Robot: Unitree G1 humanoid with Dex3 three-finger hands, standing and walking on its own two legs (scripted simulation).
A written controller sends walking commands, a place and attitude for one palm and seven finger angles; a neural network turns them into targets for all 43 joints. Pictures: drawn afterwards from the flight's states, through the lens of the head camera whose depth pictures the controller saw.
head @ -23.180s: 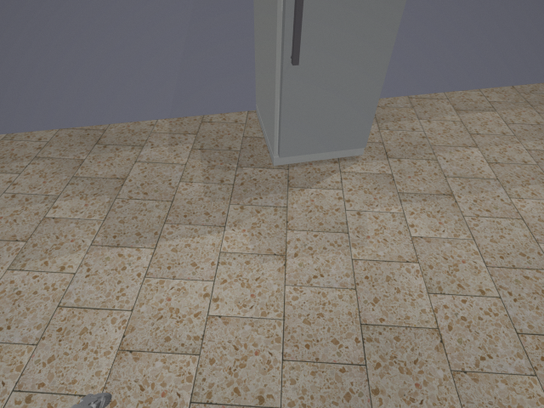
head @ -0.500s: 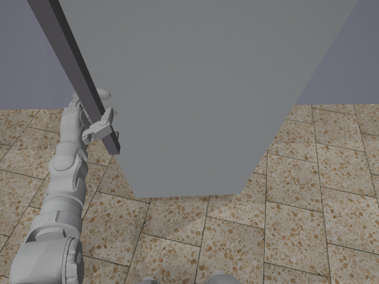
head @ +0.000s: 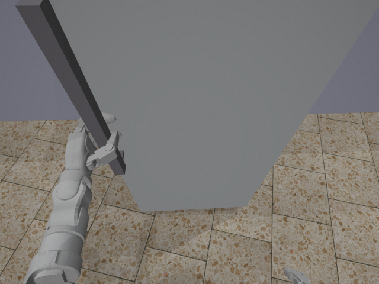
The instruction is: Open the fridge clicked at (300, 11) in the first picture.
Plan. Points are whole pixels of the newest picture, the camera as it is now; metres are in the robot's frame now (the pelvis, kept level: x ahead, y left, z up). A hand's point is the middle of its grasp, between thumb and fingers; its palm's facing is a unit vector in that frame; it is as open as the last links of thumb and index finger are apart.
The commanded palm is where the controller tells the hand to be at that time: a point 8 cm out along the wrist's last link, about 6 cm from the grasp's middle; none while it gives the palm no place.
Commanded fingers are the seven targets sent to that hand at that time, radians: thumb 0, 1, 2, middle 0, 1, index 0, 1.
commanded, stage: pull the door a little, standing still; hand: left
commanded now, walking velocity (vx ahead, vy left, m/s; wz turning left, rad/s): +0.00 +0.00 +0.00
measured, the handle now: (95, 110) +0.44 +0.19 +0.12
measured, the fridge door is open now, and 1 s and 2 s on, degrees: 1 17 59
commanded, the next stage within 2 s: walk backward, drawing the door open in 0.14 s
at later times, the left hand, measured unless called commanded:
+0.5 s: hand (113, 189) +0.29 +0.14 +0.07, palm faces +0.02 -0.99 -0.16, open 6.1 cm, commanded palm +0.26 +0.19 +0.05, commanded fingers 0.00 0.90 0.90 -0.45 -1.40 -0.45 -1.40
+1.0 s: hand (122, 206) +0.26 +0.12 +0.06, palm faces +0.31 -0.93 -0.22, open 6.3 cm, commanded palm +0.22 +0.16 +0.05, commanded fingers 0.00 0.90 0.90 -0.45 -1.40 -0.45 -1.40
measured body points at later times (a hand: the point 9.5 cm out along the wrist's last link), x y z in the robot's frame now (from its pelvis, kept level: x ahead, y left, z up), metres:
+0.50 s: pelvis +0.09 +0.02 +0.06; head +0.14 -0.02 +0.50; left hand +0.28 +0.19 +0.08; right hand +0.26 -0.20 -0.05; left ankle -0.03 +0.11 -0.65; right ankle +0.07 -0.04 -0.67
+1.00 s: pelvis +0.07 -0.06 +0.01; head +0.06 -0.09 +0.46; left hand +0.24 +0.17 +0.08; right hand +0.27 -0.23 -0.09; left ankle +0.13 +0.11 -0.61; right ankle +0.10 -0.06 -0.71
